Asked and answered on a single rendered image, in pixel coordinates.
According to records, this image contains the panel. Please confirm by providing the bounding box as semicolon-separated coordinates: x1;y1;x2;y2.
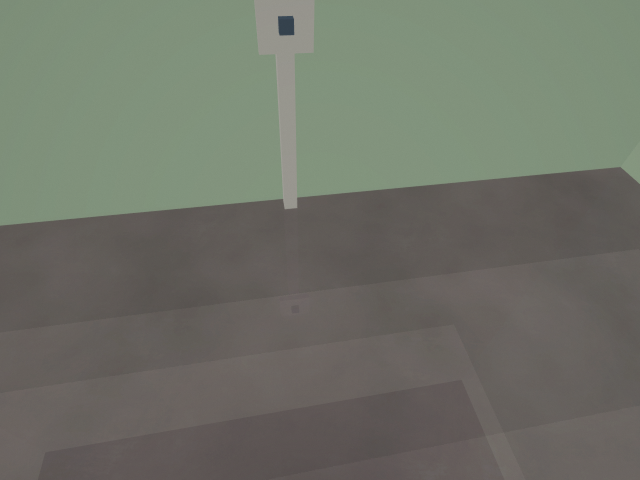
254;0;315;209

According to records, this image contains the button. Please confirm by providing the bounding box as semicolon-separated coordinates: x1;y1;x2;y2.
278;16;294;36

